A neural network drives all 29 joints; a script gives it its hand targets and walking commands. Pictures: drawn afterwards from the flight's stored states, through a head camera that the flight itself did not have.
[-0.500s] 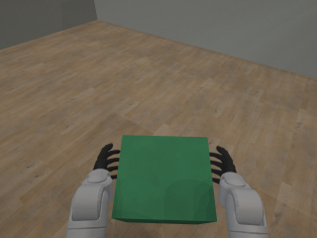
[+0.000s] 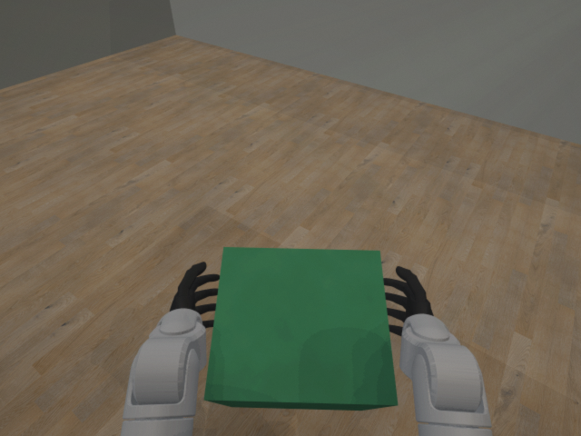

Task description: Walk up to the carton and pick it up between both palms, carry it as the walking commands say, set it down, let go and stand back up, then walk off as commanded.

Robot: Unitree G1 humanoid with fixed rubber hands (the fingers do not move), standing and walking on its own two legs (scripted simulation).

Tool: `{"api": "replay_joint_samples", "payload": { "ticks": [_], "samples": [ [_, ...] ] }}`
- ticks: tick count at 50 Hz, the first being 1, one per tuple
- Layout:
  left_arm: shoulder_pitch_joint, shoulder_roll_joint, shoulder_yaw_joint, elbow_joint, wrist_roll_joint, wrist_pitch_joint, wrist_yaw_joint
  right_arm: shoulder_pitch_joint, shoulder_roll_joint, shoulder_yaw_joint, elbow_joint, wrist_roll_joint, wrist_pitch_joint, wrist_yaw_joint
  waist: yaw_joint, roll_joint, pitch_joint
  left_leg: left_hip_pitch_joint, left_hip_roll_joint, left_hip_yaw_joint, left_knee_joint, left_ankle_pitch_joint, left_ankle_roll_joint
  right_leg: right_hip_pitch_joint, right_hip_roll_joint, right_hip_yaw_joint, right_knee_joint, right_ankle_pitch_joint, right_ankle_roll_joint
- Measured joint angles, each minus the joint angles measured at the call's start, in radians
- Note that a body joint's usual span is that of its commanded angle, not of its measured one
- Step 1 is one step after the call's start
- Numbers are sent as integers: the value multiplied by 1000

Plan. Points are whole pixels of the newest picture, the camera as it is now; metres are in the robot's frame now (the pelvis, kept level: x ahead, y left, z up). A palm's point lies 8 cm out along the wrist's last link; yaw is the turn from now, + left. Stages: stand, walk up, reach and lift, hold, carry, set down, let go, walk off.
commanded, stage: carry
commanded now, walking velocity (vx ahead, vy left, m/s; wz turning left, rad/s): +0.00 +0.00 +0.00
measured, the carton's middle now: (298, 336) +0.30 +0.00 -0.02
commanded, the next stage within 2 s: hold in 0.30 s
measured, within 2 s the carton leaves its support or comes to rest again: neither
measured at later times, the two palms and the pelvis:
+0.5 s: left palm (184, 343) +0.26 +0.15 +0.04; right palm (409, 340) +0.26 -0.14 +0.04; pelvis +0.00 +0.00 +0.01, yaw +0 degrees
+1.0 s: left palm (178, 324) +0.28 +0.16 +0.04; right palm (396, 314) +0.30 -0.14 +0.04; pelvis -0.01 -0.01 +0.01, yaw +0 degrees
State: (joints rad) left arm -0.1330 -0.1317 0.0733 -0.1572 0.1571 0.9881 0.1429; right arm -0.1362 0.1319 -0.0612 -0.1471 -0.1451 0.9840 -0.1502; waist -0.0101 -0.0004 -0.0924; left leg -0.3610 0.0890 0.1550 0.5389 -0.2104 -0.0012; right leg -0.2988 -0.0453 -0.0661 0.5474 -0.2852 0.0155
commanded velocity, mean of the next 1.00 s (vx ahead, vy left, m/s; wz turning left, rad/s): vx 0.00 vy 0.00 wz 0.00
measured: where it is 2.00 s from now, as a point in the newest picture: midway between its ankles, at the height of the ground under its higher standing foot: outside the picture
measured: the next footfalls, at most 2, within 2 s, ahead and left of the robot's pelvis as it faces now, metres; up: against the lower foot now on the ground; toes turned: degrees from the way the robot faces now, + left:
none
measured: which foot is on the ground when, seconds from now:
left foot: down 0.00-1.00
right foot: down 0.00-1.00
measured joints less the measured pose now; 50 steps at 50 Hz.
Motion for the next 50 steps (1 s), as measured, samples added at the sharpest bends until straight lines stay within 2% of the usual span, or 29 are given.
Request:
{"api": "replay_joint_samples", "payload": {
  "ticks": [15, 17, 19, 23, 26, 29, 35, 39, 42, 46, 50],
  "samples": [
    [-2, 0, -2, -17, 2, 20, 1, -1, 0, 4, -15, -2, 19, -1, -1, -1, -1, 5, 0, 3, -5, -1, 0, 4, -1, 2, -6, 1, 2],
    [-38, -3, 27, 89, 36, -47, -39, -42, 4, -35, 95, -43, -50, 50, 6, -5, 63, 67, -30, -40, -31, 5, 7, 63, 8, 23, -29, 21, -2],
    [-39, -4, 32, 190, 57, -130, -47, -52, 5, -61, 208, -62, -139, 64, 16, -10, 103, 111, -48, -73, -61, 21, -2, 107, 14, 36, -58, 28, -3],
    [47, 5, -6, 181, 57, -204, -34, 21, -4, -29, 220, -49, -224, 68, 29, -20, 124, 154, -61, -104, -118, 45, -2, 148, 20, 51, -110, 50, -2],
    [48, 4, -3, 173, 53, -216, -37, 20, -4, -33, 228, -58, -249, 81, 24, -23, 123, 167, -70, -124, -133, 59, -4, 165, 18, 46, -124, 56, -2],
    [-11, 0, 26, 229, 67, -219, -51, -31, 2, -69, 280, -77, -258, 98, 22, -25, 123, 179, -76, -138, -131, 61, -2, 179, 18, 45, -119, 53, -6],
    [-137, -22, 114, 370, 126, -228, -82, -148, 25, -162, 403, -138, -261, 128, 29, -28, 108, 204, -90, -165, -127, 61, -4, 201, 32, 72, -111, 51, -7],
    [-185, -35, 189, 412, 169, -229, -97, -198, 39, -192, 464, -165, -269, 160, 56, -23, 92, 226, -84, -158, -135, 58, -7, 213, 50, 106, -117, 56, -14],
    [-213, -44, 252, 465, 194, -240, -119, -239, 53, -233, 535, -209, -283, 181, 49, -13, 86, 231, -91, -176, -136, 58, -6, 224, 56, 112, -120, 53, -18],
    [-230, -50, 295, 535, 214, -278, -149, -264, 63, -287, 596, -251, -312, 189, 44, -5, 87, 221, -100, -193, -126, 54, -5, 216, 58, 115, -105, 42, -18],
    [-234, -51, 314, 573, 222, -328, -163, -266, 64, -307, 628, -261, -357, 187, 53, -6, 98, 192, -100, -193, -109, 45, -8, 182, 62, 122, -80, 31, -18]
  ]
}}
